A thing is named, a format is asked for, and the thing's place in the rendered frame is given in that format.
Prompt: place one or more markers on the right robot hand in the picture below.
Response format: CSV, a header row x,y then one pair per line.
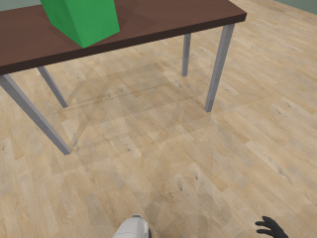
x,y
275,230

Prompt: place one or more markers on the robot left thigh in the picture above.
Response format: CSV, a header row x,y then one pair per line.
x,y
134,227

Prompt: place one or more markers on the table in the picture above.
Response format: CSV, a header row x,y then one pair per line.
x,y
29,40

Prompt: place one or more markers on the left robot shin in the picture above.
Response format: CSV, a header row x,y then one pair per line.
x,y
137,215

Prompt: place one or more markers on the carton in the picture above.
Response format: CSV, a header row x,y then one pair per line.
x,y
86,22

